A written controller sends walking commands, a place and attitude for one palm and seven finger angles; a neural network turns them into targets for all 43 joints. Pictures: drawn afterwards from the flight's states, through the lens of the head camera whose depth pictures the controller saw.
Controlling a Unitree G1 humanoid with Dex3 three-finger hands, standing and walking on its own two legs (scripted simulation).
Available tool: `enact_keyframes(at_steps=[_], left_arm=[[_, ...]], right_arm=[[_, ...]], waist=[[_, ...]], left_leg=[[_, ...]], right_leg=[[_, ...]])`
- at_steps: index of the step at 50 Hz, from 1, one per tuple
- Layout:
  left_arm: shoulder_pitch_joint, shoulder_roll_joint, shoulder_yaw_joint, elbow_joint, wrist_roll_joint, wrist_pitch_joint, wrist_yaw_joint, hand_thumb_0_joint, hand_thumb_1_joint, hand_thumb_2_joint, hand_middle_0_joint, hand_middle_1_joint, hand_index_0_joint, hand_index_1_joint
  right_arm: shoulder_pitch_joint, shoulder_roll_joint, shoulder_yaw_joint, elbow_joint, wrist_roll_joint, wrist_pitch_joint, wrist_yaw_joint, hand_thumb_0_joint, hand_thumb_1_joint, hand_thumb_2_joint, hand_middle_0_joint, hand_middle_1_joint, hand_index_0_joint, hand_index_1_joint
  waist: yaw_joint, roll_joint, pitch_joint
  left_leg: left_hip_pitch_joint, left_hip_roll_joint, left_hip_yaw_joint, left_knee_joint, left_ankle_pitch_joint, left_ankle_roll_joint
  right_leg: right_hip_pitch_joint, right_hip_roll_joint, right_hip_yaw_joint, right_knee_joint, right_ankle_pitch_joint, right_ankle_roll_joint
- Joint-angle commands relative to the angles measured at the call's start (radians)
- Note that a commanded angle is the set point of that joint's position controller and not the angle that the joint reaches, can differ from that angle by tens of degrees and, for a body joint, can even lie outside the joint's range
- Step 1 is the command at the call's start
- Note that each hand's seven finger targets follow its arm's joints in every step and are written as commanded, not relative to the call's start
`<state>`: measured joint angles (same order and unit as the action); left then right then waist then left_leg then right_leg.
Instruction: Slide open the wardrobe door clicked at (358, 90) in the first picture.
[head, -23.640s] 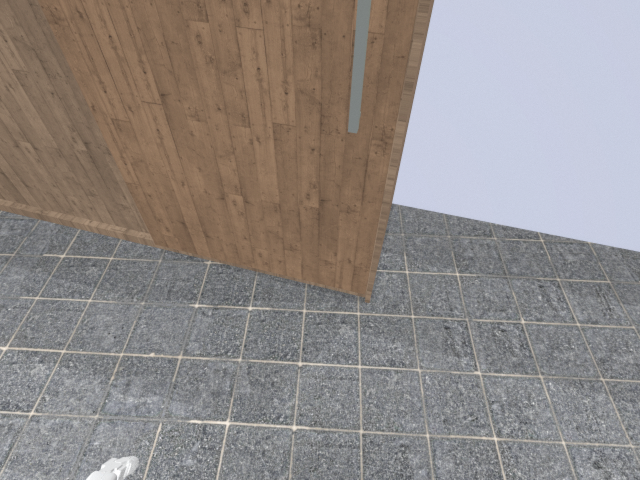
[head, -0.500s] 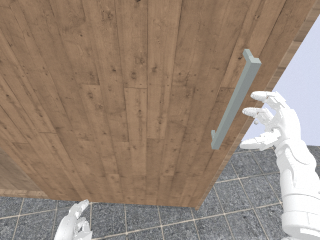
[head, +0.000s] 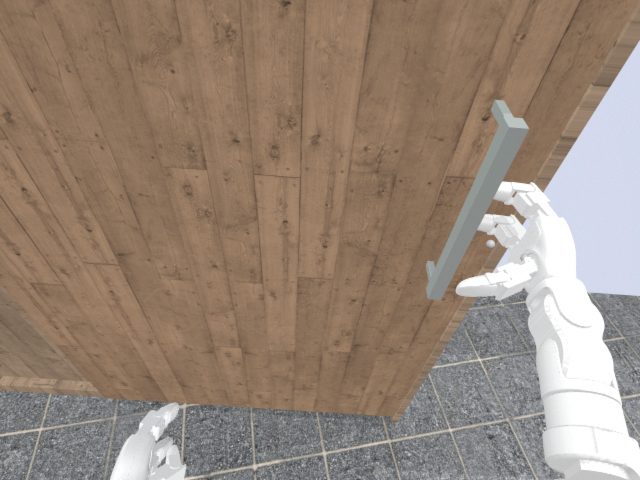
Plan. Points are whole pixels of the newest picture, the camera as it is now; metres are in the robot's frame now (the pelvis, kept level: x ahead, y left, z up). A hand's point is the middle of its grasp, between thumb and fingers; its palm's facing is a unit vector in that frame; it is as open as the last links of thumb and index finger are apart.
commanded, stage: feel for the door with the fingertips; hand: right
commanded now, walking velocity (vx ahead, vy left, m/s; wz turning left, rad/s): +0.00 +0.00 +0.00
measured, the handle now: (461, 215) +0.43 -0.15 +0.14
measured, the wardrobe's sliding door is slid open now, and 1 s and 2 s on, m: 0.00 0.00 0.00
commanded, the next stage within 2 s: slide the fingers in behind the handle in 0.42 s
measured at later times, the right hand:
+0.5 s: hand (484, 233) +0.38 -0.17 +0.15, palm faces +0.02 +1.00 -0.01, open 13.8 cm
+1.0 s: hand (490, 245) +0.37 -0.17 +0.15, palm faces +0.01 +1.00 +0.00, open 14.0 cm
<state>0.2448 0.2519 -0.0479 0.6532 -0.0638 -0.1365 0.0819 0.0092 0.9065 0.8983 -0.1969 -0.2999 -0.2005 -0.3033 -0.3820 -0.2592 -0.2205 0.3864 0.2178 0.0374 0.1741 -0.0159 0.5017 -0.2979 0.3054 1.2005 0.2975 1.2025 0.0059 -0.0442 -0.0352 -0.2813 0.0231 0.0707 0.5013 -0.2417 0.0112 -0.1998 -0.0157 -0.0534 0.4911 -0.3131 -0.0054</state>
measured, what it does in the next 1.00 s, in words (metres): stands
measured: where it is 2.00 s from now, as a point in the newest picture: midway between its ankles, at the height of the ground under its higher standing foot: outside the picture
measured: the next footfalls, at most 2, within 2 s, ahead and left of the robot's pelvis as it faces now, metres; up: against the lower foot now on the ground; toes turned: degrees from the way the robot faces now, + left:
none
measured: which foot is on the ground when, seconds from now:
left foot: down 0.00-1.00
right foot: down 0.00-1.00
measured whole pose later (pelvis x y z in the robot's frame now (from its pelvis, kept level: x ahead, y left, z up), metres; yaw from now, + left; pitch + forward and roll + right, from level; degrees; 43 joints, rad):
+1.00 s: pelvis -0.01 +0.00 +0.00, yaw +0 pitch +1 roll +0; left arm 0.26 0.26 -0.04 0.66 -0.07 -0.13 0.07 0.01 0.91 0.90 -0.20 -0.30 -0.20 -0.30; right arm -0.41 -0.26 -0.21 0.43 0.21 0.01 0.16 -0.02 0.50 -0.30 0.31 1.20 0.30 1.20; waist 0.00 -0.04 -0.03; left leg -0.29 0.02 0.06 0.50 -0.23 0.01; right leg -0.21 -0.01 -0.06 0.50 -0.30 -0.01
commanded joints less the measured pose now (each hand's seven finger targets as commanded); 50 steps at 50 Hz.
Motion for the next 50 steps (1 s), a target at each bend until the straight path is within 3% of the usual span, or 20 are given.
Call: enact_keyframes(at_steps=[1,5,7,9,13,15,17,18,21,26,28,31,33,35,39,40,43,46,48,50], left_arm=[[-0.086,0.113,0.042,-0.146,-0.003,-0.049,0.008,0.0,0.9,0.9,-0.2,-0.3,-0.2,-0.3],[-0.087,0.113,0.041,-0.144,-0.006,-0.038,0.012,0.0,0.9,0.9,-0.2,-0.3,-0.2,-0.3],[-0.087,0.111,0.041,-0.147,-0.005,-0.041,0.013,0.0,0.9,0.9,-0.2,-0.3,-0.2,-0.3],[-0.08,0.113,0.045,-0.143,-0.003,-0.042,0.013,0.0,0.9,0.9,-0.2,-0.3,-0.2,-0.3],[-0.074,0.118,0.042,-0.125,-0.007,-0.035,0.015,0.0,0.9,0.9,-0.2,-0.3,-0.2,-0.3],[-0.071,0.117,0.043,-0.127,-0.007,-0.034,0.013,0.0,0.9,0.9,-0.2,-0.3,-0.2,-0.3],[-0.07,0.113,0.042,-0.132,-0.002,-0.035,0.01,0.0,0.9,0.9,-0.2,-0.3,-0.2,-0.3],[-0.065,0.121,0.046,-0.127,-0.001,-0.031,0.01,0.0,0.9,0.9,-0.2,-0.3,-0.2,-0.3],[-0.063,0.116,0.042,-0.128,-0.004,-0.028,0.009,0.0,0.9,0.9,-0.2,-0.3,-0.2,-0.3],[-0.049,0.12,0.043,-0.113,-0.004,-0.029,0.011,0.0,0.9,0.9,-0.2,-0.3,-0.2,-0.3],[-0.046,0.125,0.047,-0.112,-0.004,-0.028,0.011,0.0,0.9,0.9,-0.2,-0.3,-0.2,-0.3],[-0.046,0.12,0.045,-0.12,-0.003,-0.033,0.005,0.0,0.9,0.9,-0.2,-0.3,-0.2,-0.3],[-0.047,0.124,0.047,-0.124,-0.001,-0.033,0.002,0.0,0.9,0.9,-0.2,-0.3,-0.2,-0.3],[-0.055,0.119,0.044,-0.132,-0.004,-0.034,0.001,0.0,0.9,0.9,-0.2,-0.3,-0.2,-0.3],[-0.059,0.123,0.046,-0.14,-0.004,-0.035,0.003,0.0,0.9,0.9,-0.2,-0.3,-0.2,-0.3],[-0.067,0.119,0.045,-0.148,-0.006,-0.038,0.002,0.0,0.9,0.9,-0.2,-0.3,-0.2,-0.3],[-0.072,0.115,0.048,-0.155,-0.007,-0.048,-0.002,0.0,0.9,0.9,-0.2,-0.3,-0.2,-0.3],[-0.077,0.116,0.046,-0.147,-0.01,-0.051,0.002,0.0,0.9,0.9,-0.2,-0.3,-0.2,-0.3],[-0.077,0.12,0.048,-0.142,-0.007,-0.05,0.005,0.0,0.9,0.9,-0.2,-0.3,-0.2,-0.3],[-0.084,0.112,0.045,-0.145,-0.005,-0.052,0.004,0.0,0.9,0.9,-0.2,-0.3,-0.2,-0.3]], right_arm=[[-0.378,-0.21,-0.072,-0.234,0.006,-0.075,-0.014,0.0,0.5,-0.3,0.3,1.2,0.3,1.2],[-0.402,-0.212,-0.07,-0.202,0.002,-0.057,-0.019,0.0,0.5,-0.3,0.3,1.2,0.3,1.2],[-0.449,-0.191,-0.045,-0.219,0.002,-0.062,-0.016,0.0,0.5,-0.3,0.3,1.2,0.3,1.2],[-0.451,-0.191,-0.048,-0.215,0.003,-0.07,-0.019,0.0,0.5,-0.3,0.3,1.2,0.3,1.2],[-0.463,-0.175,-0.024,-0.128,-0.002,-0.067,-0.017,0.0,0.5,-0.3,0.3,1.2,0.3,1.2],[-0.505,-0.17,-0.013,-0.131,-0.007,-0.071,-0.021,0.0,0.5,-0.3,0.3,1.2,0.3,1.2],[-0.525,-0.173,-0.018,-0.149,-0.01,-0.079,-0.027,0.0,0.5,-0.3,0.3,1.2,0.3,1.2],[-0.502,-0.216,-0.061,-0.124,-0.01,-0.082,-0.035,0.0,0.5,-0.3,0.3,1.2,0.3,1.2],[-0.536,-0.189,-0.036,-0.098,-0.008,-0.092,-0.032,0.0,0.5,-0.3,0.3,1.2,0.3,1.2],[-0.61,-0.207,-0.033,-0.067,-0.016,-0.109,-0.032,0.0,0.5,-0.3,0.3,1.2,0.3,1.2],[-0.58,-0.227,-0.056,-0.041,-0.013,-0.114,-0.03,0.0,0.5,-0.3,0.3,1.2,0.3,1.2],[-0.552,-0.207,-0.053,-0.046,-0.005,-0.123,-0.019,0.0,0.5,-0.3,0.3,1.2,0.3,1.2],[-0.522,-0.237,-0.079,-0.067,-0.003,-0.132,-0.016,0.0,0.5,-0.3,0.3,1.2,0.3,1.2],[-0.507,-0.224,-0.071,-0.073,0.0,-0.129,-0.011,0.0,0.5,-0.3,0.3,1.2,0.3,1.2],[-0.463,-0.253,-0.101,-0.092,0.002,-0.13,-0.008,0.0,0.5,-0.3,0.3,1.2,0.3,1.2],[-0.473,-0.237,-0.078,-0.132,0.0,-0.131,-0.004,0.0,0.5,-0.3,0.3,1.2,0.3,1.2],[-0.427,-0.176,-0.036,-0.173,0.008,-0.124,0.0,0.0,0.5,-0.3,0.3,1.2,0.3,1.2],[-0.451,-0.157,-0.016,-0.18,0.014,-0.102,-0.005,0.0,0.5,-0.3,0.3,1.2,0.3,1.2],[-0.47,-0.18,-0.026,-0.213,0.004,-0.096,-0.02,0.0,0.5,-0.3,0.3,1.2,0.3,1.2],[-0.459,-0.163,-0.021,-0.227,0.0,-0.088,-0.03,0.0,0.5,-0.3,0.3,1.2,0.3,1.2]], waist=[[-0.013,0.043,-0.245],[-0.005,0.04,-0.221],[0.001,0.017,-0.24],[0.002,0.054,-0.271],[0.009,0.051,-0.211],[0.014,0.041,-0.226],[0.007,0.012,-0.263],[-0.002,0.05,-0.267],[0.01,0.071,-0.245],[0.022,0.037,-0.246],[0.013,0.065,-0.258],[0.006,0.061,-0.267],[-0.005,0.065,-0.287],[-0.005,0.042,-0.257],[-0.011,0.074,-0.248],[-0.011,0.024,-0.254],[-0.009,0.029,-0.258],[0.004,0.04,-0.22],[0.003,0.058,-0.233],[-0.004,0.011,-0.251]], left_leg=[[0.171,-0.002,-0.032,-0.034,0.321,0.014],[0.156,-0.002,-0.035,-0.044,0.292,0.013],[0.149,-0.002,-0.035,-0.041,0.291,0.015],[0.159,-0.004,-0.035,-0.039,0.302,0.013],[0.12,-0.003,-0.033,-0.048,0.248,0.015],[0.112,-0.003,-0.033,-0.044,0.24,0.014],[0.128,-0.001,-0.033,-0.034,0.265,0.018],[0.144,-0.002,-0.034,-0.033,0.269,0.018],[0.135,-0.003,-0.037,-0.039,0.253,0.013],[0.117,-0.002,-0.043,-0.044,0.225,0.015],[0.128,-0.003,-0.043,-0.044,0.217,0.014],[0.139,-0.003,-0.04,-0.04,0.241,0.016],[0.163,-0.002,-0.041,-0.035,0.26,0.017],[0.155,-0.002,-0.046,-0.042,0.251,0.015],[0.166,-0.002,-0.051,-0.049,0.232,0.013],[0.162,0.0,-0.049,-0.045,0.236,0.015],[0.151,-0.003,-0.04,-0.042,0.257,0.017],[0.115,-0.005,-0.038,-0.053,0.205,0.013],[0.121,-0.005,-0.034,-0.051,0.202,0.014],[0.125,-0.003,-0.037,-0.045,0.23,0.017]], right_leg=[[0.02,0.004,0.035,-0.057,0.292,-0.014],[0.011,0.004,0.033,-0.058,0.263,-0.017],[0.028,0.005,0.034,-0.053,0.266,-0.016],[0.041,0.003,0.037,-0.05,0.279,-0.02],[0.012,0.002,0.039,-0.053,0.233,-0.018],[0.02,0.004,0.043,-0.052,0.229,-0.018],[0.033,0.006,0.045,-0.05,0.254,-0.014],[0.02,0.003,0.046,-0.046,0.262,-0.017],[0.001,0.004,0.042,-0.053,0.232,-0.019],[0.003,0.007,0.043,-0.049,0.207,-0.021],[-0.007,0.004,0.044,-0.047,0.203,-0.023],[-0.004,0.006,0.042,-0.051,0.218,-0.021],[-0.005,0.005,0.041,-0.05,0.237,-0.022],[-0.016,0.007,0.032,-0.055,0.216,-0.021],[-0.027,0.003,0.03,-0.062,0.201,-0.025],[-0.017,0.003,0.029,-0.064,0.206,-0.021],[0.012,-0.001,0.032,-0.058,0.237,-0.02],[0.006,0.0,0.038,-0.064,0.187,-0.019],[0.016,-0.003,0.044,-0.064,0.201,-0.019],[0.033,0.001,0.042,-0.06,0.227,-0.016]])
